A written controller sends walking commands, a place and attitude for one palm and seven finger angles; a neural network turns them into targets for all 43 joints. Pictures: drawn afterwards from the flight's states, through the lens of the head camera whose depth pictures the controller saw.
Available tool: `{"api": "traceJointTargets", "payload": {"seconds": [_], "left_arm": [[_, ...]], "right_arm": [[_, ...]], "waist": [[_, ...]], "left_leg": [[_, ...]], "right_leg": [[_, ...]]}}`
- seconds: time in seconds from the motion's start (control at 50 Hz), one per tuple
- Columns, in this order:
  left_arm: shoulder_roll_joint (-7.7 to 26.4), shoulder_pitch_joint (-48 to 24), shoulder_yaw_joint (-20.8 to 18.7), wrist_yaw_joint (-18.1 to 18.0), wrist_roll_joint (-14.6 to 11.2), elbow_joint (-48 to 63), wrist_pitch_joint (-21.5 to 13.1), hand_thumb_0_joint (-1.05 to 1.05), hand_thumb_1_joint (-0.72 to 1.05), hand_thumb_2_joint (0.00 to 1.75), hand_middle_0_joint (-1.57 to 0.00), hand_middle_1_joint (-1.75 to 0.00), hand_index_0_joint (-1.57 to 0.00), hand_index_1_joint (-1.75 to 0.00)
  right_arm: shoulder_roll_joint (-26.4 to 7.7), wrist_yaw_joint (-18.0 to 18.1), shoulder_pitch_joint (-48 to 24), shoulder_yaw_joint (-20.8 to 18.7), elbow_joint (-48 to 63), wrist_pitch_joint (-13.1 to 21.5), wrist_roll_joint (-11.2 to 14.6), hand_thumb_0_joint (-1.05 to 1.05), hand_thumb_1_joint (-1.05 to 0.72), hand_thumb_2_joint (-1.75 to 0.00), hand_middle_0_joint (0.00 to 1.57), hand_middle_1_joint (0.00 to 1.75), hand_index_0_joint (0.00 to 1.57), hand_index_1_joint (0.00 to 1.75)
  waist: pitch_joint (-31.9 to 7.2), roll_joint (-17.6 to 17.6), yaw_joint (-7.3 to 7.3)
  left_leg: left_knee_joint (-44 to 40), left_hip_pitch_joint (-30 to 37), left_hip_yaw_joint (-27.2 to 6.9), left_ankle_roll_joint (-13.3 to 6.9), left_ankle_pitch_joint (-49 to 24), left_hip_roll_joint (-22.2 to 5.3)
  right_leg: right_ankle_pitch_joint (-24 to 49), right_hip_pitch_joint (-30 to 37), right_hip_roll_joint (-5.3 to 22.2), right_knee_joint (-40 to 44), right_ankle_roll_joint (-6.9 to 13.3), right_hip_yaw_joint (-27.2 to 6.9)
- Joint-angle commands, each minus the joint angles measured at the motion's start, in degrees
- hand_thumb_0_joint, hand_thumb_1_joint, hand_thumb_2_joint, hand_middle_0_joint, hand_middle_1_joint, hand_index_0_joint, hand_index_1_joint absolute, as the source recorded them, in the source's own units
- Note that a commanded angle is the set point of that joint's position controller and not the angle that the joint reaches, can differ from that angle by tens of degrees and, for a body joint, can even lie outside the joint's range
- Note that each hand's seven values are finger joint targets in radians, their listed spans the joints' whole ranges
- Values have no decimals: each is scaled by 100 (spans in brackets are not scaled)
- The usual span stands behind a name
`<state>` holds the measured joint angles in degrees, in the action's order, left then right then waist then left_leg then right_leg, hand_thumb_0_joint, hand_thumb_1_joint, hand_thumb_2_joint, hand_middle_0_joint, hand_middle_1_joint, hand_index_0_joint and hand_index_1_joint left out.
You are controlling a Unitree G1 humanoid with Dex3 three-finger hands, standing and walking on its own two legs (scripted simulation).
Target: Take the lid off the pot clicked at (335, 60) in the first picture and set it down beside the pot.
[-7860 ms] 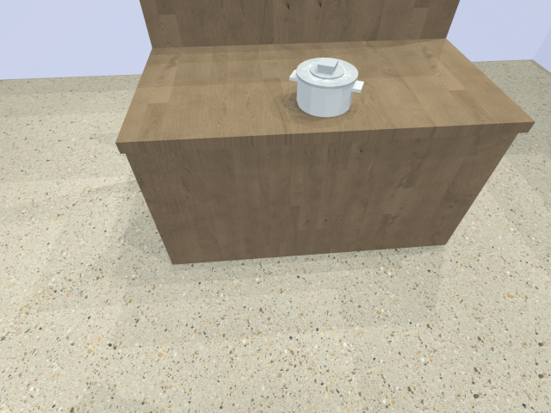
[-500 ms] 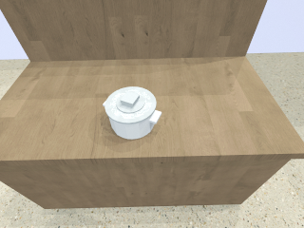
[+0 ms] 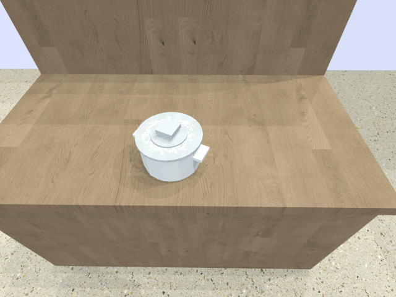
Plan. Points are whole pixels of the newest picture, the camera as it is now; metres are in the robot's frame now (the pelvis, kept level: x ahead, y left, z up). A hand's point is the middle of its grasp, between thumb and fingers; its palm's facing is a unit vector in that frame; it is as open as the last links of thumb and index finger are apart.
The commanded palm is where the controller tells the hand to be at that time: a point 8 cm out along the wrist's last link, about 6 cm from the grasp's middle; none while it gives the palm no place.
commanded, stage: look again from close up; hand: left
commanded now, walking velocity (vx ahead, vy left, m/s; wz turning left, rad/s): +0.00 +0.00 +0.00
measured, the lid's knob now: (168, 128) +0.51 +0.12 +0.03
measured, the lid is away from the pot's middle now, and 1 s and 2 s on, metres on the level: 0.00 0.00 0.00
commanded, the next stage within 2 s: lift the closed hand beside the body in 0.06 s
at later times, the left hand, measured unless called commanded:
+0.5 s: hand out of the picture +0.10 +0.19 -0.07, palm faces +0.13 -0.97 -0.19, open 5.2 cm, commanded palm +0.07 +0.25 -0.05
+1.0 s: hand out of the picture +0.09 +0.29 -0.03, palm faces +0.25 -0.90 -0.35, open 3.1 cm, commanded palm +0.05 +0.32 +0.00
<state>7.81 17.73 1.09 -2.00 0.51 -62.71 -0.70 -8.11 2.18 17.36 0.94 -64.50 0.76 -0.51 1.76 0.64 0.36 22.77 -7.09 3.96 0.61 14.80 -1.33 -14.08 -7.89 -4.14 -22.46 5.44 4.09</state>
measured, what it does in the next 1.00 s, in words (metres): shifts its weight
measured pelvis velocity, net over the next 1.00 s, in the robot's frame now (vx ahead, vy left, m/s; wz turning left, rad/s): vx -0.03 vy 0.06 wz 0.02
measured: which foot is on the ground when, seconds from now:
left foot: down 0.00-1.00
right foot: down 0.00-1.00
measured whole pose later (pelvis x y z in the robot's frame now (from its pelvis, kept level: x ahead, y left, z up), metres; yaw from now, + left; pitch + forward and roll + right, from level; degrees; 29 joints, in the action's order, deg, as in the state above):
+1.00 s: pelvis -0.03 +0.06 +0.00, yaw +1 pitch -3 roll -1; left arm 13.4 33.4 -5.7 -5.2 -0.4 -3.0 -2.3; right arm -11.3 3.1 14.1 2.1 -35.9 6.6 1.0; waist 2.1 2.3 2.6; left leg 27.6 -9.5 1.8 -3.7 15.4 3.0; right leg -14.3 -9.8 0.0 -26.9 1.1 4.2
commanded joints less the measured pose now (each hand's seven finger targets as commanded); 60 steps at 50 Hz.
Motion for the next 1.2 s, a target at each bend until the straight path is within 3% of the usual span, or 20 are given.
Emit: {"api": "traceJointTargets", "payload": {"seconds": [0.0,0.12,0.14,0.16,0.18,0.2,0.22,0.24,0.3,0.34,0.38,0.42,0.5,0.54,0.62,0.7,0.84,0.92,1.02,1.18], "left_arm": [[607,420,-90,-58,-22,124,-116,0,90,90,-20,-30,-20,-30],[592,476,-85,-50,-31,102,-109,0,90,90,-20,-30,-20,-30],[739,770,-198,-312,64,-89,-282,0,90,90,-20,-30,-20,-30],[1452,-3185,159,-271,-724,6631,-1297,0,90,90,-24,-35,-24,-35],[1205,-1088,0,-495,-325,5681,-902,0,90,90,-29,-40,-29,-40],[890,-644,-92,-635,-352,4887,-586,0,90,90,-33,-44,-33,-44],[278,269,388,-657,-465,4636,-167,0,90,90,-38,-49,-38,-49],[-72,-49,773,-593,-471,5052,-184,0,90,90,-42,-54,-42,-54],[-141,1215,488,-410,-125,2931,-178,0,90,90,-55,-68,-55,-68],[-23,2362,151,-213,-152,2861,-234,0,90,90,-64,-78,-64,-78],[634,2584,-408,-103,-227,4328,-500,0,90,90,-73,-88,-73,-88],[1355,1803,-929,-155,-244,5513,-719,0,90,90,-82,-97,-82,-97],[1057,698,-716,-258,-232,5859,-775,0,90,90,-99,-116,-99,-116],[887,602,-539,-241,-258,5964,-787,0,90,90,-108,-126,-108,-126],[982,989,-609,-269,-271,6552,-773,0,90,90,-126,-145,-126,-145],[879,1233,-612,-280,-227,6247,-634,0,90,90,-130,-150,-130,-150],[1464,1359,-1273,-383,-159,6969,-590,0,90,90,-130,-150,-130,-150],[857,1651,-638,-325,-113,6932,-476,0,90,90,-130,-150,-130,-150],[1623,1891,-1363,-437,-76,7656,-566,0,90,90,-130,-150,-130,-150],[1216,2130,-1012,-399,-79,8237,-633,0,90,90,-130,-150,-130,-150]], "right_arm": [[-350,25,519,-45,77,67,13,0,-90,-90,20,30,20,30],[-330,29,508,-39,64,75,16,0,-90,-90,20,30,20,30],[-620,0,-63,-152,416,135,41,0,-90,-90,20,30,20,30],[-1480,19,-473,-89,2414,1045,454,0,-90,-90,20,30,20,30],[-1075,199,-674,-34,2152,1417,409,0,-90,-90,20,30,20,30],[-1207,281,-821,-69,1655,1471,405,0,-90,-90,20,30,20,30],[-1076,216,-705,-71,1892,1436,535,0,-90,-90,20,30,20,30],[-1103,205,-741,-46,2168,1505,470,0,-90,-90,20,30,20,30],[-1299,79,-700,-312,2227,1355,200,0,-90,-90,20,30,20,30],[-1257,-54,-946,-440,2564,1130,184,0,-90,-90,20,30,20,30],[-1209,-123,-1282,-475,3048,1093,184,0,-90,-90,20,30,20,30],[-1205,-69,-1376,-428,3393,1102,211,0,-90,-90,20,30,20,30],[-1041,73,-1230,-309,3695,1002,216,0,-90,-90,20,30,20,30],[-1022,116,-1210,-289,3822,939,231,0,-90,-90,20,30,20,30],[-1018,176,-1111,-256,4032,969,209,0,-90,-90,20,30,20,30],[-1059,218,-1137,-234,4002,891,178,0,-90,-90,20,30,20,30],[-1039,219,-1215,-196,4001,908,161,0,-90,-90,20,30,20,30],[-1055,159,-1225,-191,3961,983,170,0,-90,-90,20,30,20,30],[-1092,150,-1207,-273,3873,1044,156,0,-90,-90,20,30,20,30],[-1025,74,-1167,-297,3926,1057,168,0,-90,-90,20,30,20,30]], "waist": [[173,-94,-51],[213,-165,-16],[433,-583,74],[-2054,552,-37],[-2073,1790,-19],[-1641,1774,61],[-1271,1138,-45],[-663,320,-125],[427,-1560,-28],[456,-1906,306],[133,-1518,498],[-80,-722,383],[172,378,53],[293,387,-28],[-464,399,82],[-118,-213,67],[-625,475,261],[-268,3,178],[-425,38,335],[-119,339,251]], "left_leg": [[-235,-220,-400,-171,-647,-426],[-265,-231,-425,-202,-654,-459],[1121,-974,88,6,-160,-298],[97,191,-467,-218,-948,164],[-112,732,-431,-259,-1480,76],[-90,442,-497,-132,-1581,-13],[-99,232,-643,-127,-1458,-42],[-69,167,-582,-239,-1308,19],[42,-598,-651,-373,-750,38],[50,-933,-516,-313,-630,44],[92,-931,-360,-274,-615,135],[140,-680,-273,-261,-525,169],[208,-420,-180,-243,-167,246],[221,-412,-213,-240,113,265],[163,-142,-304,-276,-148,240],[89,-390,-426,-284,-286,188],[-42,-208,-618,-205,-865,98],[-58,-241,-741,-219,-951,8],[-153,-247,-836,-168,-1016,-45],[-184,-151,-857,-67,-1298,-123]], "right_leg": [[1763,-23,1143,490,-321,-1048],[1572,-38,1108,536,-320,-991],[5601,63,1474,249,-1059,-1330],[3744,787,1183,-232,-633,-1224],[2261,432,715,-246,-209,-1038],[1634,167,739,-170,-183,-600],[1361,34,692,-32,-254,-374],[1313,-115,593,64,-360,-274],[612,-864,582,150,-532,-138],[281,-647,646,151,-535,-230],[47,-285,760,254,-533,-486],[-8,-229,810,304,-486,-587],[-173,-677,687,411,-422,-646],[-510,-852,659,546,-419,-593],[-123,-395,601,364,-399,-429],[142,-481,520,228,-410,-274],[569,-61,542,-25,-325,-176],[487,-300,509,-57,-359,-97],[428,-67,509,-80,-343,-109],[480,-212,528,-63,-358,-113]]}}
